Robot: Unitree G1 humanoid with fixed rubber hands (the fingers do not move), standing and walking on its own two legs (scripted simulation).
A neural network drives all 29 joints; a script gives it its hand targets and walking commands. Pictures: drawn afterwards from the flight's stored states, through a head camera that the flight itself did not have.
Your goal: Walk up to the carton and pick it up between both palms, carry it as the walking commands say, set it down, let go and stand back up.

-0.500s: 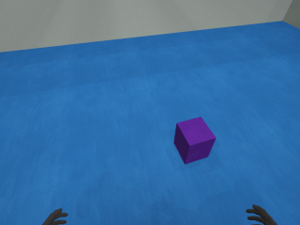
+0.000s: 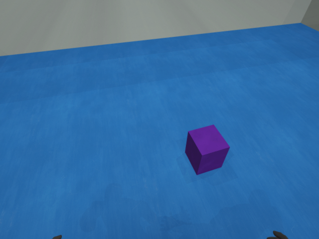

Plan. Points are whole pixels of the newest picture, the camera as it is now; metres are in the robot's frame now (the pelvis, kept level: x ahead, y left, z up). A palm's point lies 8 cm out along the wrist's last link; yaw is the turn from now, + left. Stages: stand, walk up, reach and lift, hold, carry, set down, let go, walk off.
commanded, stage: stand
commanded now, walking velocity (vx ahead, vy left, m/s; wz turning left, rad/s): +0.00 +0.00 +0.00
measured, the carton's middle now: (205, 149) +0.85 -0.30 -0.65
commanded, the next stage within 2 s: walk up in 0.44 s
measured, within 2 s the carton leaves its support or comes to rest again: neither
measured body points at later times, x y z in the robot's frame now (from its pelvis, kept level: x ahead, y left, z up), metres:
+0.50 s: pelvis +0.00 +0.00 +0.00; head +0.01 +0.00 +0.45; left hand +0.11 +0.31 -0.11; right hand +0.11 -0.31 -0.11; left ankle +0.01 +0.12 -0.74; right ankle +0.01 -0.13 -0.74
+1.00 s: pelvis +0.08 -0.10 -0.02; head +0.08 -0.12 +0.43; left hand +0.22 +0.16 -0.14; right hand +0.05 -0.40 -0.17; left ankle +0.02 +0.09 -0.70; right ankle +0.09 -0.23 -0.75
